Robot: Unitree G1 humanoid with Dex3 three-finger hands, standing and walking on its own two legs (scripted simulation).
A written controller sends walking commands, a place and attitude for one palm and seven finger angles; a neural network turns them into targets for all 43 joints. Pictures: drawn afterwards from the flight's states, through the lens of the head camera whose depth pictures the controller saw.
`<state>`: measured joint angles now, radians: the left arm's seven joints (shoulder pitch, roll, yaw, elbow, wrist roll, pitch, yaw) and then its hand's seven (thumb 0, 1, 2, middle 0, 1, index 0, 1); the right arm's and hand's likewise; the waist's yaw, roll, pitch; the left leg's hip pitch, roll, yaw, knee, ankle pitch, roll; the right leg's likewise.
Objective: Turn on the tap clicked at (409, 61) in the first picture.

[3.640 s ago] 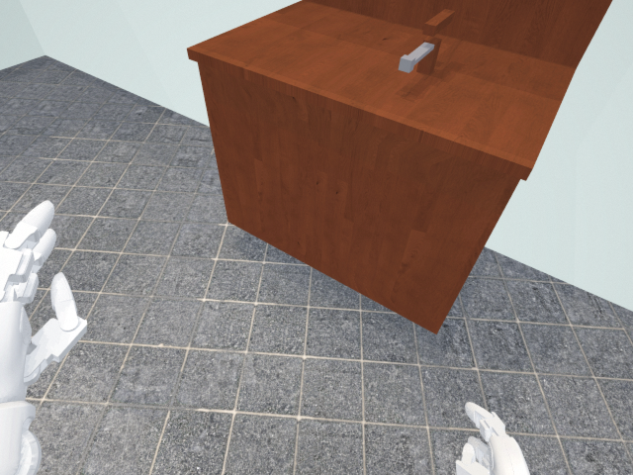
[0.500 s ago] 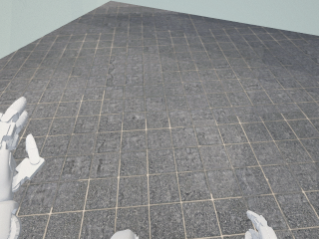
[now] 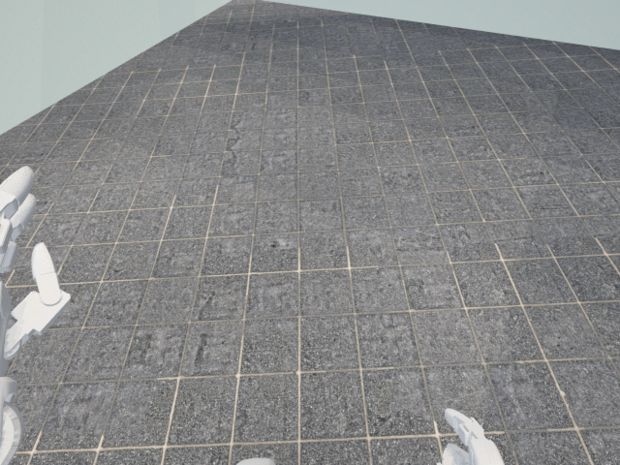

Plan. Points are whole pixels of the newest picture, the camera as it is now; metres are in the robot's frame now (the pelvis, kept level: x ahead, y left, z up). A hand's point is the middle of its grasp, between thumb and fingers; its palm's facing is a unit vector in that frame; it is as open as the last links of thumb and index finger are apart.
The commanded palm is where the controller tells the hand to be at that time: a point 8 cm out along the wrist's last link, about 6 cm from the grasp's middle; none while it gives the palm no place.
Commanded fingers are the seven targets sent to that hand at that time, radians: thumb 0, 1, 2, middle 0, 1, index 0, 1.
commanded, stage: walk around to get in front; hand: left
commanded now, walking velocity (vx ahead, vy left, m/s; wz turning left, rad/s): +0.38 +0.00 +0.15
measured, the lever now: out of the picture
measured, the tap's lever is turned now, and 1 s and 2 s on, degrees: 0 0 0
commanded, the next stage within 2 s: walk to a spot facing it in 0.62 s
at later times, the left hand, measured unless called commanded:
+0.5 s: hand (123, 173) +0.38 +0.24 +0.20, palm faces +0.42 -0.81 -0.42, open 7.4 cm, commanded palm +0.31 +0.29 +0.20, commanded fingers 0.00 0.90 0.90 -0.20 -0.30 -0.20 -0.30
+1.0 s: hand (172, 101) +0.54 +0.24 +0.20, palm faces +0.44 -0.79 -0.42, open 7.4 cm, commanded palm +0.47 +0.27 +0.20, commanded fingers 0.00 0.90 0.90 -0.20 -0.30 -0.20 -0.30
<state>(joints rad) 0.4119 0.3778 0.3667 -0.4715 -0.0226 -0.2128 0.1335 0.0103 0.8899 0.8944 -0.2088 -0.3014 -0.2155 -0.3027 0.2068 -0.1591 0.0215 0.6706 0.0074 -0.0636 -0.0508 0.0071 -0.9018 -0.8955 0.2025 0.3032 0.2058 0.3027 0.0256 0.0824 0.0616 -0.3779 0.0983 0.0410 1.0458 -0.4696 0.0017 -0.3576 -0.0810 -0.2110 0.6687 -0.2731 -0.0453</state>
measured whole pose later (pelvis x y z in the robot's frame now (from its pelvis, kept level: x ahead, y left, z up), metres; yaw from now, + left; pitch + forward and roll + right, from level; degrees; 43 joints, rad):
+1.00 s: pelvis +0.31 -0.01 +0.00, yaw +0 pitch +0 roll +1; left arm 0.38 0.41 0.41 -0.51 -0.03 -0.25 0.17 0.01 0.89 0.89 -0.21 -0.30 -0.21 -0.30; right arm 0.12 -0.21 -0.04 0.56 0.01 -0.05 -0.08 0.01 -0.91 -0.90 0.19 0.30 0.20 0.30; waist 0.03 -0.03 0.10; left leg -0.35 0.12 0.21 0.61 -0.24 -0.01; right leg -0.35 -0.06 -0.07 1.00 -0.56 0.02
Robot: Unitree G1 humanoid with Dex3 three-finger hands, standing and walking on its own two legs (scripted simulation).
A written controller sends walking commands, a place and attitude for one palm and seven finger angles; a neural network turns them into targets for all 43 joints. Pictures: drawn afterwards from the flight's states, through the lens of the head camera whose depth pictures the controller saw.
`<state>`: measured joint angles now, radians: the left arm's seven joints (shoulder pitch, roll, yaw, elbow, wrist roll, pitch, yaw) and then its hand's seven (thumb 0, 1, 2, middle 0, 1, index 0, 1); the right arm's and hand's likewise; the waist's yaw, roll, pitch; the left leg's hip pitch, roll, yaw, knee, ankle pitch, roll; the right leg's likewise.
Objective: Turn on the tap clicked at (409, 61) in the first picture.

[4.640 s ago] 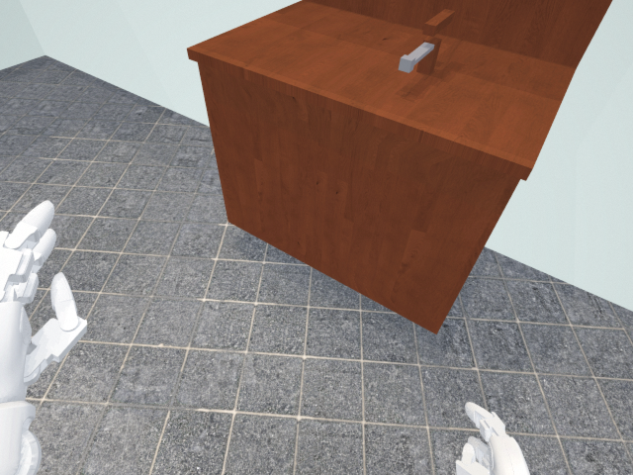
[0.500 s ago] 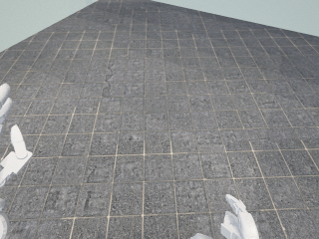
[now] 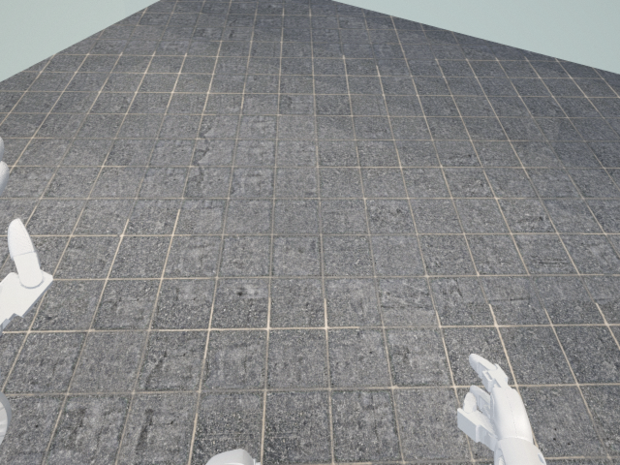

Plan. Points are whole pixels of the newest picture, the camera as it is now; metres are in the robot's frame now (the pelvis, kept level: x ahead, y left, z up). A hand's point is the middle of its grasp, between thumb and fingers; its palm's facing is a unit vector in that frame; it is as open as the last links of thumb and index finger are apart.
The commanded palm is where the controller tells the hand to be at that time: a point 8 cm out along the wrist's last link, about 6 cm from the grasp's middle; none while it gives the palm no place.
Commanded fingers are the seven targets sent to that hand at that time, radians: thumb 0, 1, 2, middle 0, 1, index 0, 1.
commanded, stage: walk to a spot facing it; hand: left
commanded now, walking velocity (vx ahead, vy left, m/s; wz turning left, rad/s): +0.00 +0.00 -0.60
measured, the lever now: out of the picture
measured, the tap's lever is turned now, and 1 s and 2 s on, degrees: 0 0 0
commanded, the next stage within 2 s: turn to face it in 0.94 s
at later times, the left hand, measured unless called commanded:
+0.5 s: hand (223, 217) +0.31 +0.12 +0.19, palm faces +0.12 -0.85 -0.51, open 7.4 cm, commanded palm +0.26 +0.18 +0.19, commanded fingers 0.00 0.90 0.90 -0.20 -0.30 -0.20 -0.30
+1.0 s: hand (343, 244) +0.30 +0.00 +0.18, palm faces -0.17 -0.84 -0.51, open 7.4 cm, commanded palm +0.26 +0.09 +0.19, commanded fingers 0.00 0.90 0.90 -0.20 -0.30 -0.20 -0.30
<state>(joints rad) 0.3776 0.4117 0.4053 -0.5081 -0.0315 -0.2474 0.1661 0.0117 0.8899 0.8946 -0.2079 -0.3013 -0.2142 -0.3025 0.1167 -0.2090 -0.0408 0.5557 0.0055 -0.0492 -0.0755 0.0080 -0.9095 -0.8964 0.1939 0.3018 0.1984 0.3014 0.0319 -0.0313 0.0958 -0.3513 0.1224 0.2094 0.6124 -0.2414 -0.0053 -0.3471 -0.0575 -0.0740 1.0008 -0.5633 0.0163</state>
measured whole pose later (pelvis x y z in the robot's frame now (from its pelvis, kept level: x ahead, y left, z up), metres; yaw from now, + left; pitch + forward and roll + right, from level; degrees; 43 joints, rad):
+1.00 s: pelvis -0.03 -0.05 +0.00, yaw -35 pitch +0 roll -2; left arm 0.41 0.40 0.38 -0.55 -0.03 -0.19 0.12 0.01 0.89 0.89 -0.21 -0.30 -0.21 -0.30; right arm 0.18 -0.16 0.03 0.53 0.02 -0.03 0.02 0.01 -0.90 -0.90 0.20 0.30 0.21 0.30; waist 0.01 0.08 0.15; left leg -0.40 0.24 0.11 0.88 -0.47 -0.09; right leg -0.32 0.00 -0.12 0.64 -0.30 -0.02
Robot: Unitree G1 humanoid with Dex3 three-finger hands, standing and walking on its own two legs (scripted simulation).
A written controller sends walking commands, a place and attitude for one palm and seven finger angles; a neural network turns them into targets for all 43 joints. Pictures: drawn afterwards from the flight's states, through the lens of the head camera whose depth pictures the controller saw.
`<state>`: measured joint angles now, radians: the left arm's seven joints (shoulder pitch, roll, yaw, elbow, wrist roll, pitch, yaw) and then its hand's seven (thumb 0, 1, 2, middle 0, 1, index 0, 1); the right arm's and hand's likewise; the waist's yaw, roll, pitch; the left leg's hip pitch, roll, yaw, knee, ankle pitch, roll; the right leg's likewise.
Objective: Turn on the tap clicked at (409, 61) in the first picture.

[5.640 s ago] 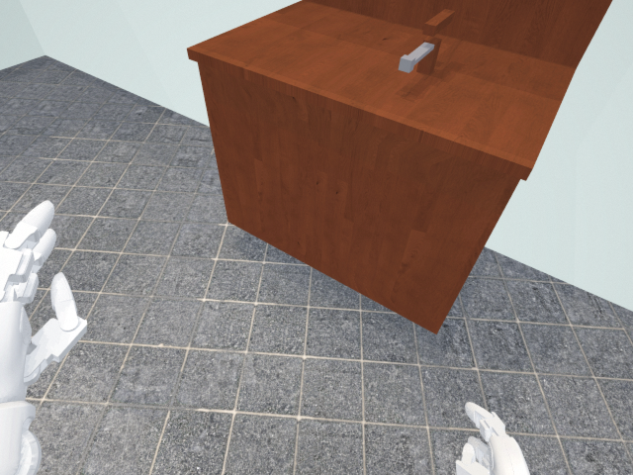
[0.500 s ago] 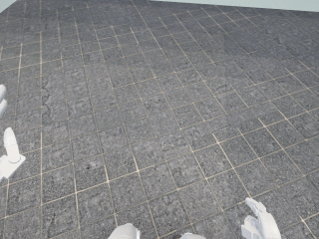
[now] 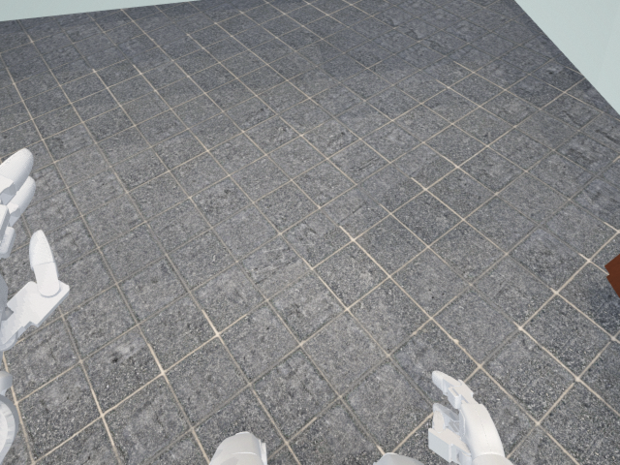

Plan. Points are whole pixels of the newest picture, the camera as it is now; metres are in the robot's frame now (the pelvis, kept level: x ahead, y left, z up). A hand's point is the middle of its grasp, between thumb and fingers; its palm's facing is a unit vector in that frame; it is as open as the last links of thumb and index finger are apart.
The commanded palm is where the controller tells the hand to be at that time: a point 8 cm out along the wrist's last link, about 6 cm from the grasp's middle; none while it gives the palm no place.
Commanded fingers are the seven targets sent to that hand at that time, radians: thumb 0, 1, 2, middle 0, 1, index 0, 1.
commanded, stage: turn to face it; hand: left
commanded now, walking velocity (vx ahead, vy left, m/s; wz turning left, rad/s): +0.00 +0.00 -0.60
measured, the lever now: out of the picture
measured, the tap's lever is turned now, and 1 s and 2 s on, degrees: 0 0 0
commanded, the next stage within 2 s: none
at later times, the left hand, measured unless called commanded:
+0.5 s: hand (118, 289) +0.23 +0.17 +0.20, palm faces +0.16 -0.91 -0.38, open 7.4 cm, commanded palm +0.19 +0.22 +0.20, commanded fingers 0.00 0.90 0.90 -0.20 -0.30 -0.20 -0.30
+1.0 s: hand (265, 328) +0.21 +0.05 +0.19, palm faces -0.14 -0.87 -0.47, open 7.4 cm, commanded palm +0.18 +0.11 +0.20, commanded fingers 0.00 0.90 0.90 -0.20 -0.30 -0.20 -0.30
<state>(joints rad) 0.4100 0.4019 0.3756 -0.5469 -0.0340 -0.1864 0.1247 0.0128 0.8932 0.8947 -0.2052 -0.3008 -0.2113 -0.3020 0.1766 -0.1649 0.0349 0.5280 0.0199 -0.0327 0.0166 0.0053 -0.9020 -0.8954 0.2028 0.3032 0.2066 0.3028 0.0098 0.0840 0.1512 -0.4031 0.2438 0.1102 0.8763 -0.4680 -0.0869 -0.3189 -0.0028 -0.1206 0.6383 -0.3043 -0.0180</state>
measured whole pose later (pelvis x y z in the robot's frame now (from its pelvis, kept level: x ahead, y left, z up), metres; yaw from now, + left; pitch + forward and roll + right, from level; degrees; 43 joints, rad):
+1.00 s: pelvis -0.11 -0.03 +0.01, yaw -35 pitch +0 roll +1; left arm 0.50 0.43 0.43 -0.60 -0.05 -0.18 0.14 0.01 0.89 0.89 -0.21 -0.30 -0.22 -0.30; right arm 0.20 -0.26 -0.05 0.54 0.02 0.06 -0.04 0.01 -0.91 -0.90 0.19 0.30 0.20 0.30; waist 0.01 -0.04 0.07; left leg -0.28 0.06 0.11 0.58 -0.28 -0.03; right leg -0.41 0.05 0.06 0.67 -0.29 -0.02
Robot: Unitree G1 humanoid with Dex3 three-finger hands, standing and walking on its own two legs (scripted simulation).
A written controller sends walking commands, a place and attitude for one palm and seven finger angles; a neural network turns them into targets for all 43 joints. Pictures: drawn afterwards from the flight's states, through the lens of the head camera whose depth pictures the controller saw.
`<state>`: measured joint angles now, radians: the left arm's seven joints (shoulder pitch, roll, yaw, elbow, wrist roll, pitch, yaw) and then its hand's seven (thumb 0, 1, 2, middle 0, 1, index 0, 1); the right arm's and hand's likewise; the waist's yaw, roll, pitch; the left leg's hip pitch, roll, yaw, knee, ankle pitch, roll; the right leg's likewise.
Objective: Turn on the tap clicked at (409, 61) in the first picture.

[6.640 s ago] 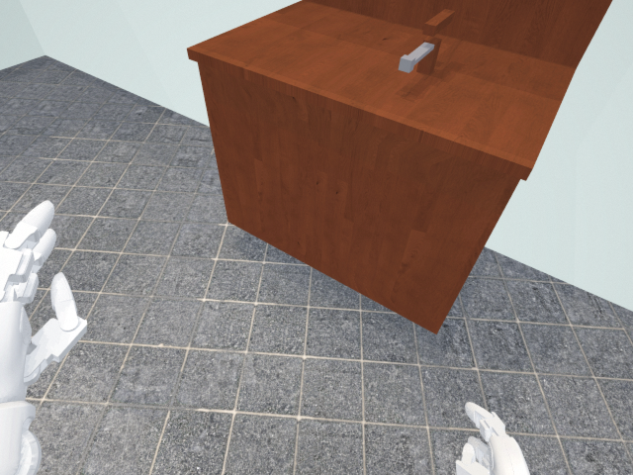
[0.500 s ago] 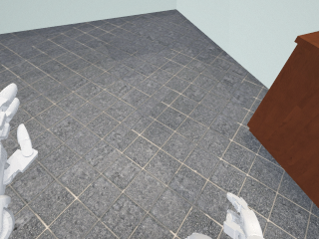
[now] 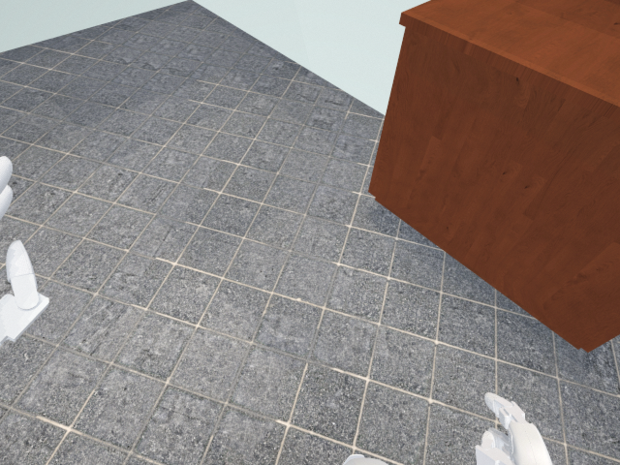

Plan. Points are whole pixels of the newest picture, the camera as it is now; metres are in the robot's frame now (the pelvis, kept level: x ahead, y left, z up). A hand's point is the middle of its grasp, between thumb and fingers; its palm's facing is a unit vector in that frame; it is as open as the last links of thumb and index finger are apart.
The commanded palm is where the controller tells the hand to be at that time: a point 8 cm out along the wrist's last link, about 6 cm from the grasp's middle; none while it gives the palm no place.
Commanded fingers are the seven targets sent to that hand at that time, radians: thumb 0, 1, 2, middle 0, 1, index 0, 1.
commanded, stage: turn to face it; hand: left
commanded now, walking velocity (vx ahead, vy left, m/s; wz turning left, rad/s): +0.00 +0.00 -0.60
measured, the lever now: out of the picture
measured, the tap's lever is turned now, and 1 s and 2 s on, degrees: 0 0 0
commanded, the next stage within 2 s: take the last steps up to it in 1.74 s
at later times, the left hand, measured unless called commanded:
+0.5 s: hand (234, 298) +0.23 +0.09 +0.19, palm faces +0.08 -0.84 -0.54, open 7.4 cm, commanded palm +0.18 +0.15 +0.19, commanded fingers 0.00 0.90 0.90 -0.20 -0.30 -0.20 -0.30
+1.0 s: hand (384, 328) +0.22 -0.04 +0.17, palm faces -0.18 -0.85 -0.50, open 7.4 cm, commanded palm +0.18 +0.05 +0.19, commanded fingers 0.00 0.90 0.90 -0.20 -0.30 -0.20 -0.30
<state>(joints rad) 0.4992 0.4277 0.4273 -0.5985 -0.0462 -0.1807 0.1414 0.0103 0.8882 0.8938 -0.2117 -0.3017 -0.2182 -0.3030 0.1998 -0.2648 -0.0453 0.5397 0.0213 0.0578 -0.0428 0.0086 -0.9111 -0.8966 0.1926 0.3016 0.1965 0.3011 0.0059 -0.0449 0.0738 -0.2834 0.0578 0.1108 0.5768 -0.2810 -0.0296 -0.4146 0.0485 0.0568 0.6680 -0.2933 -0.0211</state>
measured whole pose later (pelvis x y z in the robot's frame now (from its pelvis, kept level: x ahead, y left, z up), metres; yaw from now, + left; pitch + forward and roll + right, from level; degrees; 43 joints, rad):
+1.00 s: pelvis -0.11 -0.09 -0.01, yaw -35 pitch -1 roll +0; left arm 0.41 0.40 0.38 -0.56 -0.05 -0.17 0.13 0.01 0.89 0.89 -0.21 -0.30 -0.21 -0.30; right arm 0.14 -0.18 0.03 0.54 0.02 0.02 0.01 0.01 -0.90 -0.90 0.20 0.30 0.20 0.30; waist 0.01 0.06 0.17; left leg -0.43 0.14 0.03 1.09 -0.51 -0.09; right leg -0.37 0.03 -0.09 0.67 -0.29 -0.08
